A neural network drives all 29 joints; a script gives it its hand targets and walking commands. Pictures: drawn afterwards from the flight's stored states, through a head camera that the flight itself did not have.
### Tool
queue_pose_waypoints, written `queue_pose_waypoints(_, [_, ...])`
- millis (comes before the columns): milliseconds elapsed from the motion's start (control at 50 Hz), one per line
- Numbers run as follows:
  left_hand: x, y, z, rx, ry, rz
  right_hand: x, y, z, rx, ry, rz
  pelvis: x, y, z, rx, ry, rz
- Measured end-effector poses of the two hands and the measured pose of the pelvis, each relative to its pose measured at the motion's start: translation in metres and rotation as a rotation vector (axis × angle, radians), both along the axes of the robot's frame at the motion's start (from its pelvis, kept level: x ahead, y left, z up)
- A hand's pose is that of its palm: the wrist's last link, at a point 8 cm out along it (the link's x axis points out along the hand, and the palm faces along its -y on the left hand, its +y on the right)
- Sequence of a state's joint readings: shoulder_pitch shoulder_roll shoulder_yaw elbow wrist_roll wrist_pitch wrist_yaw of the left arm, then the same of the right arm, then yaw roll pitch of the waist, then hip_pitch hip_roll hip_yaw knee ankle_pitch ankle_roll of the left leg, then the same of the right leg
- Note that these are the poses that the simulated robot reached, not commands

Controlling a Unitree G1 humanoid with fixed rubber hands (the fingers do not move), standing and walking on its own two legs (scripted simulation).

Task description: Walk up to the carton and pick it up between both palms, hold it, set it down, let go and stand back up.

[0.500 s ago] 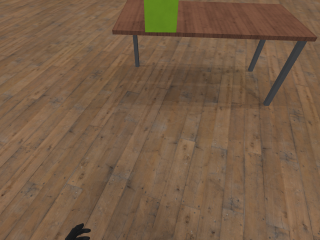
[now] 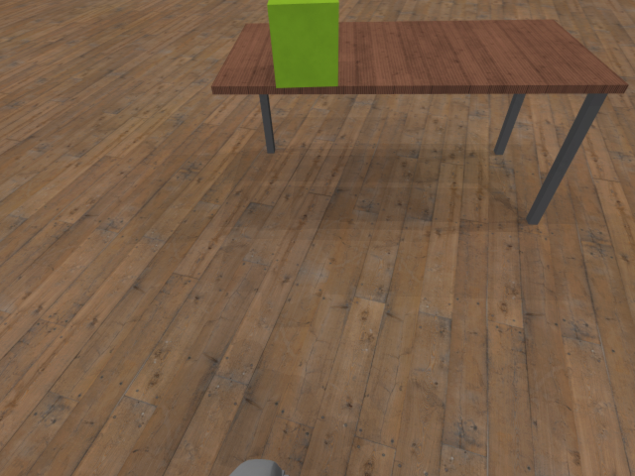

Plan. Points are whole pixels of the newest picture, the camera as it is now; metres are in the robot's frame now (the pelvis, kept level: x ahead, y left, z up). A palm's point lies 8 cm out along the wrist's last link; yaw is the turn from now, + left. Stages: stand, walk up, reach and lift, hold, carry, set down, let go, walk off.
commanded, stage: walk up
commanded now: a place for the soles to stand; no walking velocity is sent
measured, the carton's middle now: (305, 37) +1.40 +0.08 +0.03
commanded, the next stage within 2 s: none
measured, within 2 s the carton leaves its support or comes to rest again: neither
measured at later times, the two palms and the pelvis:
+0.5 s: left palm (82, 400) +0.25 +0.38 -0.12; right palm (467, 390) +0.26 -0.20 -0.08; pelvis +0.19 +0.10 +0.00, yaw +0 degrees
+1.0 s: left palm (145, 290) +0.46 +0.35 -0.11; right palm (459, 311) +0.42 -0.24 -0.12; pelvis +0.37 +0.06 -0.01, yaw +0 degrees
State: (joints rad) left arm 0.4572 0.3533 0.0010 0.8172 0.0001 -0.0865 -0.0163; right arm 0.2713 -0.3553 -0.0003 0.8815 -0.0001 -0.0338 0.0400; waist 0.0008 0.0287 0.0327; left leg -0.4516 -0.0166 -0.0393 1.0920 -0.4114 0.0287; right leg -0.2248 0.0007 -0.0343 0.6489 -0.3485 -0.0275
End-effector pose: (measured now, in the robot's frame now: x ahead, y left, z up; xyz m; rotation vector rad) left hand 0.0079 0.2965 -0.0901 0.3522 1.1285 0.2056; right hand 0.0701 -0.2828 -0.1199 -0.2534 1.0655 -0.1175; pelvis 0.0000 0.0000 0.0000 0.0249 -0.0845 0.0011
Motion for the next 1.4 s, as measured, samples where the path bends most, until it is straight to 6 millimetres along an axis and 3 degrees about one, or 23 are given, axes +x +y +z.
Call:
queue_pose_waypoints(80, [0.010,0.004,0.004,0.001,0.028,0.008,0.026,0.000,0.006,-0.005,-0.006,0.015,0.022,0.004,0.004,-0.005,0.008,0.002])
queue_pose_waypoints(160, [0.040,0.015,0.003,-0.003,0.017,0.001,0.053,0.009,0.007,-0.011,0.000,0.023,0.048,0.015,0.003,-0.021,0.017,0.002])
queue_pose_waypoints(260, [0.085,0.032,-0.017,-0.041,0.022,-0.001,0.096,0.027,0.010,-0.035,0.012,0.036,0.089,0.035,-0.005,-0.062,0.043,0.005])
queue_pose_waypoints(380, [0.159,0.062,-0.042,-0.093,0.032,-0.017,0.162,0.059,0.018,-0.088,-0.002,0.046,0.146,0.073,-0.014,-0.054,0.065,0.003])
queue_pose_waypoints(500, [0.244,0.087,-0.028,-0.106,-0.052,-0.052,0.190,0.080,0.039,-0.122,0.018,0.024,0.192,0.098,0.002,-0.076,0.043,-0.008])
queue_pose_waypoints(600, [0.287,0.093,-0.023,-0.120,-0.072,-0.052,0.213,0.085,0.052,-0.150,0.028,0.021,0.222,0.107,0.010,-0.070,0.014,-0.002])
queue_pose_waypoints(740, [0.327,0.092,-0.021,-0.118,-0.053,-0.037,0.252,0.083,0.052,-0.144,0.024,0.019,0.266,0.106,0.012,-0.044,-0.017,0.005])
queue_pose_waypoints(840, [0.362,0.084,-0.016,-0.093,-0.040,-0.037,0.288,0.075,0.040,-0.115,0.033,0.022,0.303,0.095,0.009,-0.010,-0.004,0.006])
queue_pose_waypoints(1020, [0.455,0.047,-0.015,-0.039,-0.062,-0.073,0.358,0.043,0.000,-0.049,0.091,0.027,0.374,0.055,-0.008,-0.006,0.046,-0.008])
queue_pose_waypoints(1200, [0.478,0.040,0.005,0.004,-0.047,-0.053,0.430,0.037,0.004,-0.016,0.005,0.040,0.428,0.042,0.001,0.012,0.002,-0.004])
queue_pose_waypoints(1400, [0.516,0.064,-0.003,-0.007,-0.041,-0.048,0.479,0.059,0.003,-0.024,0.002,0.029,0.475,0.065,-0.003,-0.034,-0.003,-0.011])
